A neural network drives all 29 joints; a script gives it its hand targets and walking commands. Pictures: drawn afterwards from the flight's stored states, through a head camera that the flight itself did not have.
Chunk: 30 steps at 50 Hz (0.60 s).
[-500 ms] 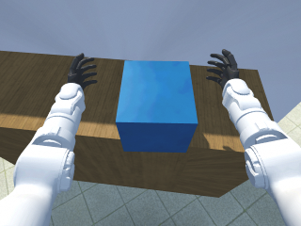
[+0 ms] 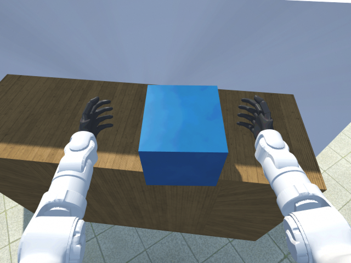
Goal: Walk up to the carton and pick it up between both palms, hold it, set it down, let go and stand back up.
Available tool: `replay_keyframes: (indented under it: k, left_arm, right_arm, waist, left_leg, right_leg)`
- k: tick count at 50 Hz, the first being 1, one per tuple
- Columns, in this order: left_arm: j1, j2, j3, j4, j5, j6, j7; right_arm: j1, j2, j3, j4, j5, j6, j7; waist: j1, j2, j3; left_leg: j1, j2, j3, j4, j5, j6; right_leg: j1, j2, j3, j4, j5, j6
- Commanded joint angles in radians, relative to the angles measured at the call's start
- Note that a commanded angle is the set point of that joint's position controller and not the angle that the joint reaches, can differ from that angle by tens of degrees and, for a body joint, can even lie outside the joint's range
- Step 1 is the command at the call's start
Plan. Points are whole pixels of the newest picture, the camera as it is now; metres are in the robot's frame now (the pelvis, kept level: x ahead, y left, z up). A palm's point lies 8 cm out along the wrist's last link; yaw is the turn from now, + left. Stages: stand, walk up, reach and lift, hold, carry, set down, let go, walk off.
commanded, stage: set down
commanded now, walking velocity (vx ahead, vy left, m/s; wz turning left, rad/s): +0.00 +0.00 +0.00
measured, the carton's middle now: (181, 135) +0.46 +0.00 -0.02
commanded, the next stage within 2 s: none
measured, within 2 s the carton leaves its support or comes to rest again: neither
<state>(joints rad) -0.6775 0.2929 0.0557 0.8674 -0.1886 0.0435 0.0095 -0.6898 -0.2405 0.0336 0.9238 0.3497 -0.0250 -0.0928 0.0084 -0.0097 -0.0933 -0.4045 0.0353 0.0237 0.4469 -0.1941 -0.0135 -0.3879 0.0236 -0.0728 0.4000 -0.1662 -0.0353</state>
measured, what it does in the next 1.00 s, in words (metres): stands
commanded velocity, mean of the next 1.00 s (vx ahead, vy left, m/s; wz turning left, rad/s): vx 0.00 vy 0.00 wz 0.00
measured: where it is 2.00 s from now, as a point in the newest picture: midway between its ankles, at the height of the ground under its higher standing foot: outside the picture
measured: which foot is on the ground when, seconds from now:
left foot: down 0.00-1.00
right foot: down 0.00-1.00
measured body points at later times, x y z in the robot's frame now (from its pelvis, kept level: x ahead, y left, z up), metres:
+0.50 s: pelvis +0.01 +0.00 +0.00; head +0.02 +0.01 +0.45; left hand +0.34 +0.23 +0.03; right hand +0.34 -0.19 +0.03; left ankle +0.01 +0.12 -0.74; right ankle +0.01 -0.10 -0.74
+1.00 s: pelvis +0.01 +0.01 +0.00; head +0.01 +0.02 +0.45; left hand +0.26 +0.23 -0.02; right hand +0.26 -0.20 -0.02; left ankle +0.01 +0.12 -0.74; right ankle +0.01 -0.09 -0.74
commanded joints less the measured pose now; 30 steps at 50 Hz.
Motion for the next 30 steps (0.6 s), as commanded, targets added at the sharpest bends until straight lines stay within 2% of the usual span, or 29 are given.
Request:
replay_keyframes:
  k: [1, 2, 4, 5, 6, 7, 8, 13, 18, 30]
  left_arm:
    - [-0.316, 0.133, 0.05, -0.267, 0.019, -0.04, -0.005]
    - [-0.376, 0.162, 0.054, -0.308, 0.012, -0.043, -0.005]
    - [-0.269, 0.133, 0.053, -0.328, 0.017, -0.041, -0.003]
    - [-0.318, 0.177, 0.109, -0.454, -0.003, -0.043, 0.008]
    - [-0.238, 0.157, 0.079, -0.43, -0.005, -0.031, 0.009]
    - [-0.224, 0.148, 0.087, -0.458, 0.001, -0.024, 0.006]
    - [-0.196, 0.14, 0.08, -0.462, 0.002, -0.015, 0.002]
    - [-0.08, 0.109, 0.072, -0.481, 0.008, -0.026, -0.003]
    - [0.044, 0.081, 0.066, -0.472, 0.029, -0.075, -0.006]
    - [0.256, 0.057, 0.025, -0.536, 0.019, -0.206, 0.018]
  right_arm:
    - [-0.296, -0.157, -0.037, -0.245, -0.02, -0.058, 0.005]
    - [-0.35, -0.173, -0.062, -0.291, -0.028, -0.061, 0.004]
    - [-0.245, -0.149, -0.052, -0.309, -0.036, -0.064, 0.01]
    - [-0.332, -0.191, -0.043, -0.473, -0.021, -0.075, 0.019]
    - [-0.265, -0.176, -0.049, -0.413, -0.021, -0.068, 0.025]
    - [-0.246, -0.181, -0.051, -0.427, -0.029, -0.066, 0.026]
    - [-0.216, -0.173, -0.052, -0.423, -0.033, -0.062, 0.027]
    - [-0.082, -0.128, -0.051, -0.424, -0.051, -0.061, 0.038]
    - [0.044, -0.098, -0.053, -0.423, -0.068, -0.093, 0.048]
    - [0.253, -0.063, -0.074, -0.521, -0.114, -0.193, 0.063]
  waist:
    - [-0.006, 0.029, -0.51]
    - [-0.007, 0.037, -0.522]
    - [-0.009, 0.03, -0.476]
    - [0.057, 0.044, -0.573]
    - [0.012, 0.046, -0.533]
    - [0.024, 0.043, -0.514]
    - [0.01, 0.038, -0.486]
    - [0.013, 0.031, -0.39]
    - [0.011, 0.03, -0.311]
    - [0.009, 0.035, -0.238]
  left_leg:
    - [0.256, -0.05, 0.007, -0.016, 0.357, -0.025]
    - [0.243, -0.053, 0.01, -0.014, 0.342, -0.022]
    - [0.262, -0.05, 0.005, -0.021, 0.343, -0.021]
    - [0.286, -0.047, 0.025, -0.006, 0.423, -0.034]
    - [0.312, -0.043, 0.015, -0.003, 0.46, -0.034]
    - [0.321, -0.046, 0.012, -0.006, 0.454, -0.035]
    - [0.324, -0.044, 0.012, -0.013, 0.431, -0.03]
    - [0.314, -0.043, 0.009, -0.041, 0.356, -0.015]
    - [0.308, -0.048, 0.005, -0.055, 0.338, -0.014]
    - [0.282, -0.045, -0.004, -0.056, 0.3, -0.018]
  right_leg:
    - [0.324, 0.013, 0.047, -0.014, 0.316, 0.05]
    - [0.307, 0.011, 0.048, -0.014, 0.293, 0.05]
    - [0.318, 0.013, 0.049, -0.016, 0.285, 0.047]
    - [0.306, 0.024, 0.057, -0.016, 0.308, 0.052]
    - [0.329, 0.029, 0.053, -0.012, 0.325, 0.051]
    - [0.316, 0.029, 0.053, -0.027, 0.306, 0.05]
    - [0.31, 0.026, 0.057, -0.034, 0.292, 0.049]
    - [0.298, 0.012, 0.072, -0.06, 0.216, 0.042]
    - [0.307, 0.003, 0.082, -0.076, 0.198, 0.037]
    - [0.324, -0.006, 0.088, -0.053, 0.197, 0.024]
